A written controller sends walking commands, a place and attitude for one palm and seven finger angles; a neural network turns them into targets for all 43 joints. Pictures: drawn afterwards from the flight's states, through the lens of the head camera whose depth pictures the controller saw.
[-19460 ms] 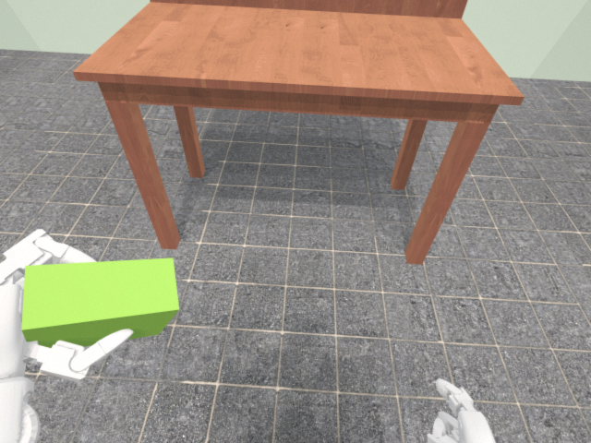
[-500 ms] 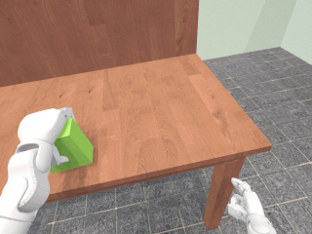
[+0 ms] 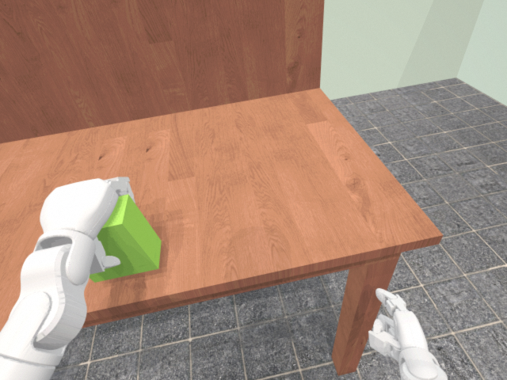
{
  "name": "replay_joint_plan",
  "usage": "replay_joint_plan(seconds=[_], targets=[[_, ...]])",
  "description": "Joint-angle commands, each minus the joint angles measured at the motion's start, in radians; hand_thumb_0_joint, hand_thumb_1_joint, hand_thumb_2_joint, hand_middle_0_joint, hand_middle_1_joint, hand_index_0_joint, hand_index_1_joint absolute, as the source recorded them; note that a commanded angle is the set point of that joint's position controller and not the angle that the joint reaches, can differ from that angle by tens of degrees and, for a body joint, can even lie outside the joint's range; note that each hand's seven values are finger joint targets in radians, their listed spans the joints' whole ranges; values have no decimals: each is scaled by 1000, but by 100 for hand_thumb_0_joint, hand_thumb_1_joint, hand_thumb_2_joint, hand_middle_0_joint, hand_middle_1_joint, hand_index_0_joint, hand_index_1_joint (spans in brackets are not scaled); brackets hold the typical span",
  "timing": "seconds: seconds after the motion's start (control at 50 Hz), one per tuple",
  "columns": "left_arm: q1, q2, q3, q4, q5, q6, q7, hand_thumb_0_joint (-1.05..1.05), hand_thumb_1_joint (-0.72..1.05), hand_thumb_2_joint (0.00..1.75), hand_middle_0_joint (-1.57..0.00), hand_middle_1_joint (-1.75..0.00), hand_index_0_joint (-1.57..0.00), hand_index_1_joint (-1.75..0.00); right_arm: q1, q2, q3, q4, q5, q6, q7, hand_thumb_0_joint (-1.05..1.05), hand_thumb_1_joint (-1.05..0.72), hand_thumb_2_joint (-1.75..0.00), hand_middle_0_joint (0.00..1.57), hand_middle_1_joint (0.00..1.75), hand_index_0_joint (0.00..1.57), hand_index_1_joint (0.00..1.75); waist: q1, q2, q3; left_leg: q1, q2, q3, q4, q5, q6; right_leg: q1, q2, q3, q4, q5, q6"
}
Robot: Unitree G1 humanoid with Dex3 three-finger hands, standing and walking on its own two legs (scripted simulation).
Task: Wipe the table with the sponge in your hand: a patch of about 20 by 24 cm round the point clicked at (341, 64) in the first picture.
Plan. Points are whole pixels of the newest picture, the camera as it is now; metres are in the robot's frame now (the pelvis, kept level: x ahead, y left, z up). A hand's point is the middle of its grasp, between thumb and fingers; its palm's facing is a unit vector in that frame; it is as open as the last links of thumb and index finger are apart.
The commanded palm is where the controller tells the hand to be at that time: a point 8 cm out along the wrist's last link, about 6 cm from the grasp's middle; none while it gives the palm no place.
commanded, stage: lower the sponge onto the table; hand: left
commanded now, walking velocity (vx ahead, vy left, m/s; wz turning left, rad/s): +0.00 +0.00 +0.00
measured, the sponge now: (117, 248) +0.25 +0.27 +0.11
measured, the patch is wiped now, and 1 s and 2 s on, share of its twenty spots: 0.00 0.00 0.35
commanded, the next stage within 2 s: wipe forward along the first lane in 1.26 s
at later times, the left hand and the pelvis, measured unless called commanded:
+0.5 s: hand (103, 232) +0.24 +0.28 +0.15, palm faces +0.09 -0.07 -0.99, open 9.7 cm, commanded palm +0.20 +0.27 +0.23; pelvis +0.00 +0.00 +0.00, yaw +0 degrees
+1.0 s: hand (108, 236) +0.25 +0.27 +0.14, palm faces +0.10 -0.07 -0.99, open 9.7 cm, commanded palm +0.20 +0.27 +0.20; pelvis +0.00 +0.00 +0.00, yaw +0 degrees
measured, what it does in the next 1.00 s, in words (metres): stands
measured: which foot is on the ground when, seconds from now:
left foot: down 0.00-1.00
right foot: down 0.00-1.00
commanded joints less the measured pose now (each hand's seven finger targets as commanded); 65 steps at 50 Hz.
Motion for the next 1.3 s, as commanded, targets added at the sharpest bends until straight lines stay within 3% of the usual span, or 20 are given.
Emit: replay_joint_plan(seconds=[0.0,0.12,0.14,0.3,0.4,0.52,0.54,0.62,0.66,0.72,0.76,0.82,0.84,0.92,0.94,1.04,1.12,1.14,1.22,1.28], targets=[[-336,291,228,-183,36,-27,69,0,10,130,-120,-160,-120,-160,-240,-71,-27,-188,-8,-63,-2,0,-90,-90,20,30,20,30,6,-40,-192,106,-49,-23,-55,80,37,-19,12,75,-127,58,-38],[-284,291,246,-125,24,16,66,0,10,130,-120,-160,-120,-160,-277,-78,-24,-190,3,-56,2,0,-90,-90,20,30,20,30,10,-65,-161,77,-46,-25,-56,63,32,-24,20,111,-126,52,-46],[-304,228,186,-141,11,18,57,0,10,130,-120,-160,-120,-160,-270,-72,-21,-201,0,-54,2,0,-90,-90,20,30,20,30,3,-71,-177,74,-44,-15,-52,63,33,-17,5,79,-121,61,-37],[-267,272,206,-167,27,-19,20,0,10,130,-120,-160,-120,-160,-235,-78,-24,-201,-4,-54,1,0,-90,-90,20,30,20,30,-8,-71,-189,85,-48,-14,-32,73,43,-29,4,72,-116,77,-26],[-228,267,236,-222,24,-70,61,0,10,130,-120,-160,-120,-160,-214,-70,-31,-203,-13,-66,4,0,-90,-90,20,30,20,30,3,-55,-196,111,-47,-20,-34,115,41,-16,11,67,-115,115,-34],[-189,267,262,-209,30,-32,103,0,10,130,-120,-160,-120,-160,-256,-74,-32,-203,-7,-63,10,0,-90,-90,20,30,20,30,20,-33,-192,102,-45,-27,-50,109,32,2,24,104,-113,100,-53],[-199,214,207,-215,27,-28,101,0,10,130,-120,-160,-120,-160,-245,-70,-30,-204,-12,-58,13,0,-90,-90,20,30,20,30,10,-24,-196,94,-43,-13,-49,113,33,5,13,64,-110,107,-44],[-148,215,204,-216,30,-5,83,0,10,130,-120,-160,-120,-160,-270,-71,-28,-209,-2,-55,15,0,-90,-90,20,30,20,30,5,-60,-150,86,-42,-25,-60,77,37,-20,27,88,-117,73,-43],[-201,171,140,-199,36,-10,74,0,10,130,-120,-160,-120,-160,-239,-69,-26,-199,-5,-53,12,0,-90,-90,20,30,20,30,-12,-67,-144,81,-42,-19,-69,47,38,-36,17,49,-122,46,-29],[-245,235,186,-184,56,-22,75,0,10,130,-120,-160,-120,-160,-257,-73,-26,-201,-3,-60,-2,0,-90,-90,20,30,20,30,-8,-58,-144,93,-45,-27,-69,8,41,-43,29,91,-133,1,-43],[-297,192,139,-163,62,-46,83,0,10,130,-120,-160,-120,-160,-229,-66,-25,-190,-8,-66,-6,0,-90,-90,20,30,20,30,-19,-58,-155,99,-49,-18,-69,16,40,-46,22,54,-135,3,-34],[-305,246,196,-162,70,-63,99,0,10,130,-120,-160,-120,-160,-242,-71,-27,-189,-7,-73,-7,0,-90,-90,20,30,20,30,-3,-20,-177,111,-50,-29,-73,16,37,-26,34,91,-133,8,-52],[-290,198,165,-170,59,-71,104,0,10,130,-120,-160,-120,-160,-231,-63,-28,-198,-15,-75,-5,0,-90,-90,20,30,20,30,3,-24,-200,107,-50,-20,-66,44,38,-3,21,62,-126,38,-49],[-181,236,232,-155,61,-52,120,0,10,130,-120,-160,-120,-160,-244,-73,-33,-190,-12,-64,11,0,-90,-90,20,30,20,30,16,-21,-185,102,-46,-24,-66,85,34,5,33,88,-121,73,-54],[-180,174,180,-154,48,-46,117,0,10,130,-120,-160,-120,-160,-237,-69,-31,-197,-16,-59,14,0,-90,-90,20,30,20,30,9,-37,-180,85,-45,-13,-63,85,34,10,21,57,-120,82,-48],[-106,171,179,-157,47,-20,104,0,10,130,-120,-160,-120,-160,-234,-77,-33,-200,-14,-46,21,0,-90,-90,20,30,20,30,2,-66,-157,71,-44,-9,-53,82,39,-8,23,54,-117,82,-40],[-127,194,180,-233,60,-53,99,0,10,130,-120,-160,-120,-160,-244,-72,-33,-211,-9,-60,14,0,-90,-90,20,30,20,30,-5,-34,-160,106,-48,-20,-50,61,45,-30,34,83,-123,52,-42],[-156,155,143,-219,59,-65,101,0,10,130,-120,-160,-120,-160,-216,-68,-34,-208,-18,-63,9,0,-90,-90,20,30,20,30,-13,-52,-167,103,-47,-8,-43,65,47,-32,24,53,-124,59,-38],[-165,193,186,-138,59,-79,112,0,10,130,-120,-160,-120,-160,-219,-74,-39,-189,-7,-66,-1,0,-90,-90,20,30,20,30,-19,-80,-111,102,-48,-18,-54,16,43,-64,36,89,-151,4,-40],[-184,147,141,-61,56,-82,115,0,10,130,-120,-160,-120,-160,-188,-82,-43,-174,-14,-63,-7,0,-90,-90,20,30,20,30,-22,-78,-105,84,-50,-7,-60,0,42,-61,26,48,-153,2,-31]])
